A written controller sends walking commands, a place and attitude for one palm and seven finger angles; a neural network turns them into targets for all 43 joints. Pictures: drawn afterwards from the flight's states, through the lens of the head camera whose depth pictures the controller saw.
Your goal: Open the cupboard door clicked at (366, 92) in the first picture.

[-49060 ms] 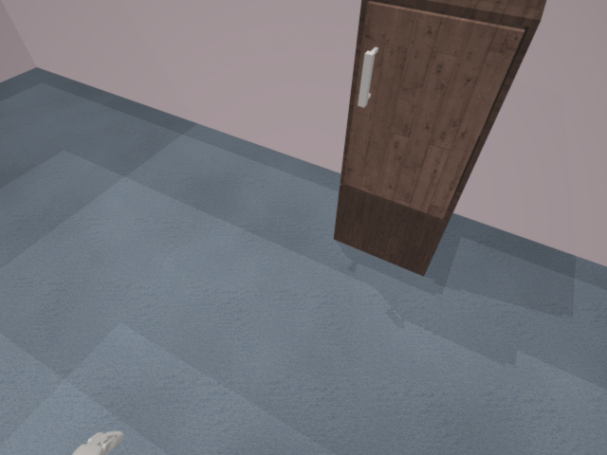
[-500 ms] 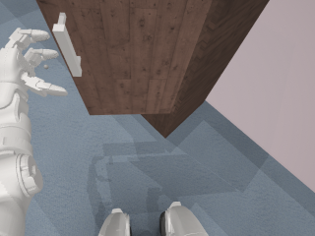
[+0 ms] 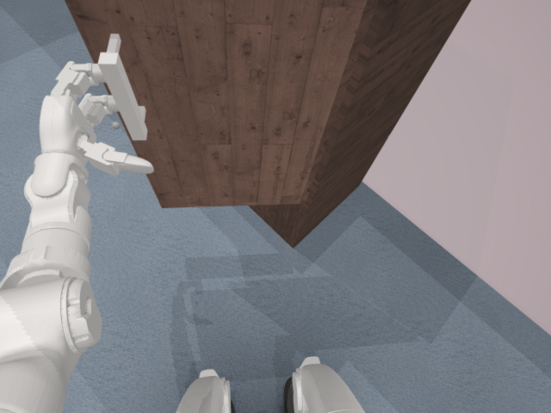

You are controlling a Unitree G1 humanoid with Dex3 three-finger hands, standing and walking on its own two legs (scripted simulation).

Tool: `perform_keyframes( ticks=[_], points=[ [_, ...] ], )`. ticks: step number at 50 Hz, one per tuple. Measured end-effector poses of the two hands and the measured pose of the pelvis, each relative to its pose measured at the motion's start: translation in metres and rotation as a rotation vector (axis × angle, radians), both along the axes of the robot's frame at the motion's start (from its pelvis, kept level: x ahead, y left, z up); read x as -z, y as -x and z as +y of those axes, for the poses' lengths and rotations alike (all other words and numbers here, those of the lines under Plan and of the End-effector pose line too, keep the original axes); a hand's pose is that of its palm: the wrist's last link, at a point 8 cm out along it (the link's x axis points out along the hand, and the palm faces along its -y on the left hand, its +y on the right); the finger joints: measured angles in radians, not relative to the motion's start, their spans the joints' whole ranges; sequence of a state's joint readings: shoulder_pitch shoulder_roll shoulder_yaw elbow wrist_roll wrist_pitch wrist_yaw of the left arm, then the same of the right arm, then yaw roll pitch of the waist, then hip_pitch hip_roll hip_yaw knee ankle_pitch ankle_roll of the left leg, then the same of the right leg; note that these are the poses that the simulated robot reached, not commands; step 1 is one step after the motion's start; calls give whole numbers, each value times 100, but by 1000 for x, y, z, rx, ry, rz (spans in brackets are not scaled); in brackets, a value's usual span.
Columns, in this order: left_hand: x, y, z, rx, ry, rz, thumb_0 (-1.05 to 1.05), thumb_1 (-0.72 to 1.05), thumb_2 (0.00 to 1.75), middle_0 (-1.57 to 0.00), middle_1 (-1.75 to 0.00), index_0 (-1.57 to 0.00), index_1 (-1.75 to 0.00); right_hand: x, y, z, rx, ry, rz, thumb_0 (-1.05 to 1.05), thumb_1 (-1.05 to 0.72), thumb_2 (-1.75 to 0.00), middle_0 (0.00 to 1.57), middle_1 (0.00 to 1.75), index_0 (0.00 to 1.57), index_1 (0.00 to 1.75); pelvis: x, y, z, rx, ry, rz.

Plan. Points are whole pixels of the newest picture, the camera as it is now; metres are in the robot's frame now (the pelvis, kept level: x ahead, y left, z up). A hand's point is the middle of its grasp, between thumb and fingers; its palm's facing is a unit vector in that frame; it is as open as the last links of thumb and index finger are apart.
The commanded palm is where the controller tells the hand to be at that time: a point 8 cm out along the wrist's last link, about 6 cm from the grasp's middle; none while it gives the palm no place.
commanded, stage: slide the fingers in behind the handle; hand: left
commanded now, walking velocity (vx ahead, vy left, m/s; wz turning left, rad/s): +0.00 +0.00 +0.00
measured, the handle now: (128, 91) +0.56 +0.19 +0.08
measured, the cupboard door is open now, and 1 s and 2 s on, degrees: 50 50 71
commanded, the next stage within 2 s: close the thumb around the handle in 0.48 s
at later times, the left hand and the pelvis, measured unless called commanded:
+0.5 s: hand (126, 122) +0.51 +0.18 +0.07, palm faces +0.02 -1.00 -0.01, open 13.9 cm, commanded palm +0.48 +0.22 +0.07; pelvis -0.01 -0.01 +0.00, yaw +0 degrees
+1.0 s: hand (114, 123) +0.50 +0.20 +0.08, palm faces +0.02 -1.00 +0.00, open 9.1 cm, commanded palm +0.48 +0.23 +0.07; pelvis +0.00 -0.01 +0.00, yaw +0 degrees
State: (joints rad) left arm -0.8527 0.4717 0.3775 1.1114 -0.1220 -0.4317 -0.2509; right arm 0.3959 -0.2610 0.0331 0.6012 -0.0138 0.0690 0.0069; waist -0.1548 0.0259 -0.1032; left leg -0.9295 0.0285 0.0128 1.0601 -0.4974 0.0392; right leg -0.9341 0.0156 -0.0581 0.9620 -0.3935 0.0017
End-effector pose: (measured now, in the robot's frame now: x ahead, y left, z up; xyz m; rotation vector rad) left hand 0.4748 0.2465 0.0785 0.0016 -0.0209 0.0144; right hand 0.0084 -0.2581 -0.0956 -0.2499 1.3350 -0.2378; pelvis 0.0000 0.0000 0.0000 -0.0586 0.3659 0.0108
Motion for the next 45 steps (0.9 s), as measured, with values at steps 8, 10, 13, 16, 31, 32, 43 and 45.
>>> perform_keyframes(
  ticks=[8,10,13,16,31,32,43,45],
  points=[
    [2,0,-7,-14,-7,29,-1,-50,30,-29,-120,-29,-120,2,3,-4,-7,-3,-1,0,-90,-90,20,30,21,30,1,4,-4,-6,-5,-6],
    [4,-1,-7,-14,-9,33,-1,-50,30,-29,-120,-29,-120,2,4,-6,-6,1,-2,0,-90,-90,20,30,21,30,2,5,-5,-5,-6,-4],
    [5,-2,-7,-18,-2,24,-1,-50,30,-30,-120,-30,-120,2,5,-8,-2,7,-2,0,-90,-90,20,30,21,30,3,6,-6,-1,-8,1],
    [3,-2,-7,-17,-3,8,-1,-50,30,-30,-120,-30,-120,2,7,-10,1,10,1,0,-90,-90,20,30,21,30,3,6,-7,0,-8,4],
    [2,-13,-16,-6,-11,20,-1,-49,30,-30,-120,-30,-120,4,10,-11,8,4,25,0,-90,-90,20,30,21,30,3,2,-9,1,-9,18],
    [3,-14,-17,-7,-8,26,-1,-49,30,-30,-121,-31,-120,4,10,-11,9,3,25,0,-90,-90,20,30,21,30,3,1,-9,2,-10,17],
    [8,-9,-2,-31,-6,34,-1,-15,45,-33,-124,-33,-124,1,2,-9,12,3,13,0,-90,-90,20,30,21,30,1,-3,-9,7,-9,15],
    [7,-9,1,-28,-5,29,-1,-5,49,-33,-125,-34,-125,1,1,-9,8,7,15,0,-90,-90,20,30,21,30,1,-3,-8,5,-7,16]
  ],
)
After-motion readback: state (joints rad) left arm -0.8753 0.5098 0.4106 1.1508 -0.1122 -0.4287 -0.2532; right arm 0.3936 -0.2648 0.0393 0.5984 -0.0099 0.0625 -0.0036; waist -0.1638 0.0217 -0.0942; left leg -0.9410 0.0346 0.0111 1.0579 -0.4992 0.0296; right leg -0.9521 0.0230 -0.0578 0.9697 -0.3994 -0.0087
